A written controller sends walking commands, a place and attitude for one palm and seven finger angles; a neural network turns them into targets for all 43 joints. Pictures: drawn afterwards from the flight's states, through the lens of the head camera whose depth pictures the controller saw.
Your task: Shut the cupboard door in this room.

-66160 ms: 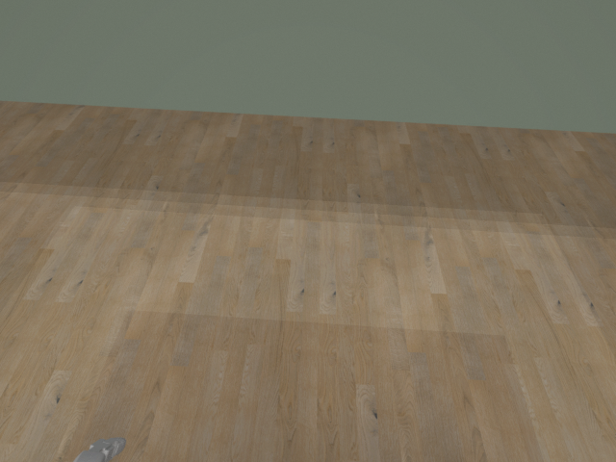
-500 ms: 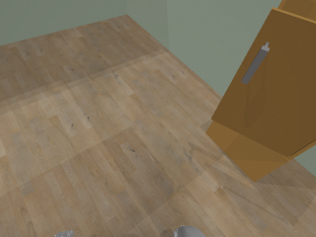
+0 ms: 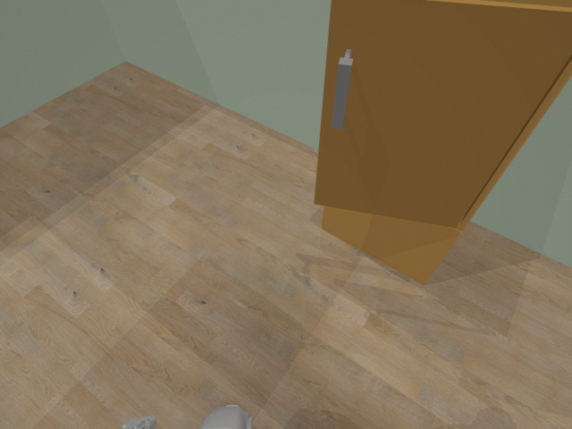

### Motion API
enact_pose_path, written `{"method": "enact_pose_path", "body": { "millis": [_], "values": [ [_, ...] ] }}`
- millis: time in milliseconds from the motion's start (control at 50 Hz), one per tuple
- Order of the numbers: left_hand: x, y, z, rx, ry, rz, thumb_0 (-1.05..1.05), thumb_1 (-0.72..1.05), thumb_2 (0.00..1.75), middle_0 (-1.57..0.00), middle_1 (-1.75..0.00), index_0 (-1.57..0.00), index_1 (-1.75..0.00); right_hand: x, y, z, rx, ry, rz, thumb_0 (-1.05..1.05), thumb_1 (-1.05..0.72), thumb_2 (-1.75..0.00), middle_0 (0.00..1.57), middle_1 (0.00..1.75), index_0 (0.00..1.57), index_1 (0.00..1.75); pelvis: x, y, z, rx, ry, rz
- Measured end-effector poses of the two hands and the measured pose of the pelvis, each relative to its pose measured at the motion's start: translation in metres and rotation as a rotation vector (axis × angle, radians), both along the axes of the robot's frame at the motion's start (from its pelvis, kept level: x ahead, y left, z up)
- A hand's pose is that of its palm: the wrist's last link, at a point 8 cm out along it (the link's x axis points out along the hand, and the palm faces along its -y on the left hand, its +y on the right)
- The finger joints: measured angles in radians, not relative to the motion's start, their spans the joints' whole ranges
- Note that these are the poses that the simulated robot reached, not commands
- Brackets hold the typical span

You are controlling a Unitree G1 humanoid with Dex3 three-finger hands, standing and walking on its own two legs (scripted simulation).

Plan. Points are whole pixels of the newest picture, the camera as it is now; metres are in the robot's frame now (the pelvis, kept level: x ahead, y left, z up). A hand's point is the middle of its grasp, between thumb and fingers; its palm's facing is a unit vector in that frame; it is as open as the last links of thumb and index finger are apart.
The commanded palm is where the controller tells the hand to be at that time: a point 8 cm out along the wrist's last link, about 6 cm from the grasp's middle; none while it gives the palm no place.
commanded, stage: turn to face it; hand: left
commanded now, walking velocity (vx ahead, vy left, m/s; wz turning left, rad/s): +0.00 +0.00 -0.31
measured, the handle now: (342, 90) +0.73 -0.09 +0.05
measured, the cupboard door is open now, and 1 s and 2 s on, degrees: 23 23 23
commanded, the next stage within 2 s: take the last steps up to it in 0.22 s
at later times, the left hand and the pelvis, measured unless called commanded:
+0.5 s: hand out of the picture +0.12 +0.22 -0.16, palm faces -0.18 -0.96 -0.20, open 7.4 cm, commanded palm none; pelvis +0.02 +0.03 +0.01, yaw -11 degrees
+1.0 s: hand (204, 409) +0.18 +0.16 -0.20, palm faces -0.24 -0.97 -0.11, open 7.4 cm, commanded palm none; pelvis +0.15 -0.02 -0.01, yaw -15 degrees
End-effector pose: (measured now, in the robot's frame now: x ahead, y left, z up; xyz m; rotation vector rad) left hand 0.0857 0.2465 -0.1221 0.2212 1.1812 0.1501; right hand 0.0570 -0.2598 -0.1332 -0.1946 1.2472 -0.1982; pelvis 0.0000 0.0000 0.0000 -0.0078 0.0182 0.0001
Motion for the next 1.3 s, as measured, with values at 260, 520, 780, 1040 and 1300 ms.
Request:
{"method": "enact_pose_path", "body": {
  "millis": [260,520,780,1040,1300],
  "values": [
    [0.011,0.033,-0.027,-0.075,0.083,-0.04,0.01,0.91,0.9,-0.2,-0.3,-0.2,-0.3,-0.003,0.05,0.022,-0.058,-0.055,-0.043,0.0,-0.9,-0.9,0.21,0.3,0.21,0.29,0.013,0.039,0.001,-0.033,-0.008,-0.104],
    [0.045,0.014,-0.005,-0.042,0.093,-0.181,0.01,0.91,0.9,-0.2,-0.3,-0.2,-0.3,-0.081,0.052,0.005,0.023,0.076,-0.226,0.0,-0.9,-0.9,0.21,0.3,0.21,0.3,0.019,0.028,0.007,-0.032,0.001,-0.199],
    [0.05,-0.034,-0.017,-0.052,0.143,-0.171,0.01,0.91,0.9,-0.2,-0.3,-0.2,-0.3,-0.048,-0.004,0.005,0.001,0.112,-0.266,0.01,-0.91,-0.9,0.2,0.3,0.2,0.29,0.067,-0.01,0.003,-0.022,-0.002,-0.213],
    [0.129,-0.045,-0.041,-0.098,0.259,-0.2,0.01,0.91,0.9,-0.2,-0.3,-0.2,-0.3,0.07,0.002,0.009,-0.03,-0.008,-0.246,0.0,-0.91,-0.9,0.21,0.3,0.21,0.29,0.158,-0.02,-0.005,-0.022,-0.016,-0.257],
    [0.294,-0.123,-0.008,-0.038,0.047,-0.298,0.01,0.91,0.9,-0.2,-0.3,-0.2,-0.3,0.063,-0.021,-0.002,0.111,0.219,-0.373,0.0,-0.9,-0.9,0.21,0.3,0.21,0.3,0.23,-0.088,0.004,-0.005,-0.003,-0.277]
  ]
}}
